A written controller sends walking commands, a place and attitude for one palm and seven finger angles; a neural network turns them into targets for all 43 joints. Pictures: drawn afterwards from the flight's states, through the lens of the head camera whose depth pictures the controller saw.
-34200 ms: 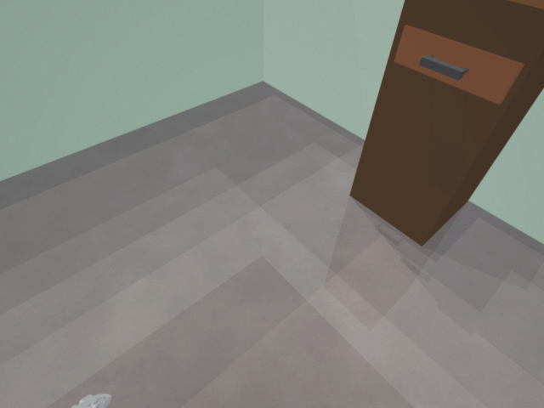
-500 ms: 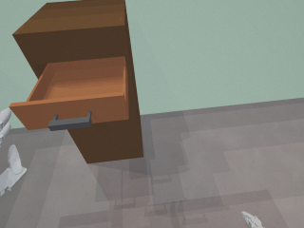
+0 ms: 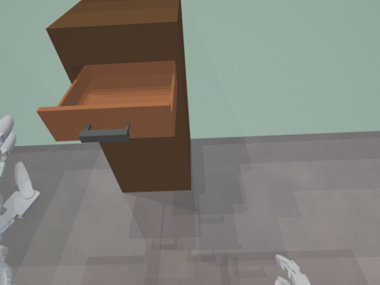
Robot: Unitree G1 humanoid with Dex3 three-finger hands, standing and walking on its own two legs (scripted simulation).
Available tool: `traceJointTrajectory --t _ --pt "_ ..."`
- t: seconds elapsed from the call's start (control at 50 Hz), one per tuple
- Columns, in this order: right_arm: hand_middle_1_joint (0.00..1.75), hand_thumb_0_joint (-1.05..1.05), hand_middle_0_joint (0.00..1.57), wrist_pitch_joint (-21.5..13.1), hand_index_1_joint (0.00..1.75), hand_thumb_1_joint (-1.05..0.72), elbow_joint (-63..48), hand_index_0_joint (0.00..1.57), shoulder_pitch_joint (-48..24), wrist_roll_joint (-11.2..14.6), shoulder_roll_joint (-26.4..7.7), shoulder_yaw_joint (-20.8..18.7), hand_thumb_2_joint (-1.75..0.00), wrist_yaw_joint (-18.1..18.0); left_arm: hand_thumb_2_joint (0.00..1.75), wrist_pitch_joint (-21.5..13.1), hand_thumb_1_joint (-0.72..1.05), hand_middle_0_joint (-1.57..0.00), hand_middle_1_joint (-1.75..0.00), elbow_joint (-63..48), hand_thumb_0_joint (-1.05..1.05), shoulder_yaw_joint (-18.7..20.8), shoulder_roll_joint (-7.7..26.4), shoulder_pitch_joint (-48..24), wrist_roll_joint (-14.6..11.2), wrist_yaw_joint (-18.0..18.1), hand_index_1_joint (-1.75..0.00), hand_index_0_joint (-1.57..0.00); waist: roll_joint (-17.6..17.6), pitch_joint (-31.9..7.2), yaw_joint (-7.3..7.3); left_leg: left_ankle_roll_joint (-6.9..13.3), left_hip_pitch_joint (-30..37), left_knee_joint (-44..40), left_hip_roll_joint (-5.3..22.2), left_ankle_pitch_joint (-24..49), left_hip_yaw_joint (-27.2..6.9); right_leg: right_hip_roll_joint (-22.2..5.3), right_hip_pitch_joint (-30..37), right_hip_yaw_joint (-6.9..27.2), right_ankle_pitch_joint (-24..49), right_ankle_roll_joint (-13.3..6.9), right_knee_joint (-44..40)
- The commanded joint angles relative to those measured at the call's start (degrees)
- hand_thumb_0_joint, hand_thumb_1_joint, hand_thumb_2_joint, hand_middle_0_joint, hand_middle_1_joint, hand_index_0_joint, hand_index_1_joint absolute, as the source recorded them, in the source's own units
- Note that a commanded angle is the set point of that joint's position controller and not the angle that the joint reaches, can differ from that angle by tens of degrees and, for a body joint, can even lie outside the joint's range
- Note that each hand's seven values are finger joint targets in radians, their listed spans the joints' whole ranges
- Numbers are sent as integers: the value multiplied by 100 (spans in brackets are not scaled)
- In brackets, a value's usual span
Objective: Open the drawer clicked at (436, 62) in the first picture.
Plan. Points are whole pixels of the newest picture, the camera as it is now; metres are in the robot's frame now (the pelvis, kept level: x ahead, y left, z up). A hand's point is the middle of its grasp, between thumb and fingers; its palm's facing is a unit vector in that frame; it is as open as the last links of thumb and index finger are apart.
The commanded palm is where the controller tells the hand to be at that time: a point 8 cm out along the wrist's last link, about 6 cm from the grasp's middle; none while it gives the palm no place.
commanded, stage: stop stepping back and stand still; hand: left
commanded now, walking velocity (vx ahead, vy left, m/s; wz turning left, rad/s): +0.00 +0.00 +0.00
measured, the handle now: (106, 130) +0.52 +0.29 +0.03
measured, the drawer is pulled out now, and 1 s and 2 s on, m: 0.27 0.27 0.27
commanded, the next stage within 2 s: let the arm hang, fingers relaxed in 1.06 s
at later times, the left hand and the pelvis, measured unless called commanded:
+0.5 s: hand (43, 176) +0.23 +0.24 +0.20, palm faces +0.34 -0.81 -0.47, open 7.4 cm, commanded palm +0.17 +0.29 +0.22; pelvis +0.02 +0.01 +0.01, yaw -2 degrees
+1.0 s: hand (18, 185) +0.22 +0.27 +0.20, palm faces +0.35 -0.82 -0.45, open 7.4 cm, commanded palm +0.15 +0.32 +0.22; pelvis +0.01 +0.05 +0.01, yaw -3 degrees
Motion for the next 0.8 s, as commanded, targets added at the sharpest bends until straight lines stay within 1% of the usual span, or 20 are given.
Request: traceJointTrajectory --t 0.0,0.02,0.04,0.06,0.08,0.1,0.16,0.2,0.22,0.24,0.26,0.28,0.3,0.38,0.46,0.48,0.56,0.58,0.72,0.78 --pt "30 0 20 -205 30 -90 -1180 20 -693 3 -646 -302 -90 -73 90 -531 90 -20 -30 -1566 0 980 1460 113 -85 64 -30 -20 -728 -243 -90 16 -608 -6 81 466 -1 -1698 588 1932 1444 183 -1980" --pt "30 0 20 -203 30 -90 -1214 20 -676 -14 -623 -274 -90 -88 90 -576 90 -20 -30 -1582 0 1060 1493 172 -92 97 -30 -20 -797 -327 -80 38 -438 -431 55 531 122 -1609 635 1676 1420 155 -2024" --pt "30 0 20 -217 30 -90 -1250 20 -698 -29 -622 -267 -90 -104 90 -585 90 -20 -30 -1614 0 1051 1462 217 -97 124 -30 -20 -832 -357 -54 64 -268 -889 15 560 236 -1540 669 1578 1395 141 -2036" --pt "30 0 20 -237 30 -90 -1282 20 -710 -32 -618 -266 -90 -117 90 -584 90 -20 -30 -1660 0 1025 1431 254 -99 154 -30 -20 -782 -351 -10 97 -110 -1345 -13 561 339 -1538 719 1557 1330 118 -2060" --pt "30 0 20 -250 30 -90 -1297 20 -768 -23 -621 -281 -90 -154 90 -585 90 -20 -30 -1708 0 1004 1424 369 -103 189 -30 -20 -567 -371 27 123 60 -1764 -44 580 410 -1506 779 1558 1257 148 -2056" --pt "30 0 20 -274 30 -90 -1322 20 -745 -27 -582 -264 -90 -161 90 -576 90 -20 -30 -1663 0 998 1375 506 -112 220 -30 -20 -602 -383 90 162 151 -2132 -90 646 473 -1467 884 1593 1327 160 -2044" --pt "30 0 20 -302 30 -90 -1322 20 -596 -5 -697 -327 -90 -140 90 -524 90 -20 -30 -1721 0 917 1298 529 -153 266 -30 -20 -355 -452 27 200 880 -3170 -66 1389 369 -1297 860 1507 1189 434 -1845" --pt "30 0 20 -281 30 -90 -1372 20 -638 39 -818 -379 -90 -154 90 -497 90 -20 -30 -1727 0 874 1285 534 -173 256 -30 -20 75 -426 46 346 1263 -3561 418 1776 -113 -925 704 1315 1233 714 -1415" --pt "30 0 20 -251 30 -90 -1376 20 -662 72 -889 -420 -90 -149 90 -482 90 -20 -30 -1733 0 880 1316 462 -157 255 -30 -20 123 -474 70 438 1368 -3428 662 2142 -348 -781 600 1227 1249 854 -1324" --pt "30 0 20 -239 30 -90 -1396 20 -683 129 -921 -435 -90 -137 90 -451 90 -20 -30 -1664 0 877 1330 429 -157 236 -30 -20 9 -448 75 450 1334 -3298 711 2253 -345 -734 568 1284 1304 948 -1408" --pt "30 0 20 -231 30 -90 -1403 20 -660 145 -923 -450 -90 -130 90 -411 90 -20 -30 -1619 0 906 1356 380 -124 233 -30 -20 -54 -436 5 382 1242 -3045 570 2568 -134 -722 758 1315 1940 928 -1405" --pt "30 0 20 -225 30 -90 -1351 20 -668 103 -881 -422 -90 -140 90 -389 90 -20 -30 -1612 0 1065 1497 455 -127 231 -30 -20 333 -514 -24 329 1289 -3033 476 2731 -39 -761 755 1311 2385 826 -1329" --pt "30 0 20 -189 30 -90 -1395 20 -620 116 -841 -382 -90 -124 90 -370 90 -20 -30 -1689 0 879 1359 461 -118 204 -30 -20 223 -537 -55 272 1147 -3082 483 2974 -104 -718 1021 1126 2595 744 -1204" --pt "30 0 20 -171 30 -90 -1492 20 -689 134 -867 -386 -90 -80 90 -319 90 -20 -30 -1795 0 904 1403 668 -181 168 -30 -20 38 -614 -24 200 1056 -3001 404 2724 -34 -788 1102 1234 2695 718 -1275" --pt "30 0 20 -146 30 -90 -1554 20 -667 109 -824 -331 -90 -61 90 -324 90 -20 -30 -1899 0 961 1429 822 -230 166 -30 -20 41 -564 -26 177 881 -3125 381 2362 -154 -779 1054 1241 2105 582 -1356" --pt "30 0 20 -137 30 -90 -1534 20 -704 99 -825 -335 -90 -79 90 -301 90 -20 -30 -1871 0 1054 1527 890 -246 174 -30 -20 48 -518 -23 175 924 -3142 387 2249 -148 -772 943 1287 2009 591 -1417" --pt "30 0 20 -129 30 -90 -1517 20 -648 82 -809 -291 -90 -94 90 -275 90 -20 -30 -1732 0 938 1386 775 -254 171 -30 -20 74 -341 -41 177 846 -3379 432 1871 -245 -659 748 1244 1395 569 -1491" --pt "30 0 20 -132 30 -90 -1498 20 -663 63 -829 -300 -90 -119 90 -270 90 -20 -30 -1775 0 980 1446 726 -260 174 -30 -20 49 -374 -39 178 891 -3420 438 1864 -261 -631 746 1235 1370 580 -1500" --pt "30 0 20 -196 30 -90 -1437 20 -621 51 -847 -256 -90 -152 90 -198 90 -20 -30 -1562 0 662 1219 465 -198 163 -30 -20 -2 -207 -31 202 764 -3719 487 1365 -349 -543 658 1130 913 619 -1520" --pt "30 0 20 -221 30 -90 -1424 20 -670 31 -869 -278 -90 -170 90 -193 90 -20 -30 -1702 0 738 1346 351 -176 174 -30 -20 -69 -243 -14 193 785 -3737 451 1228 -326 -550 641 1156 827 615 -1566"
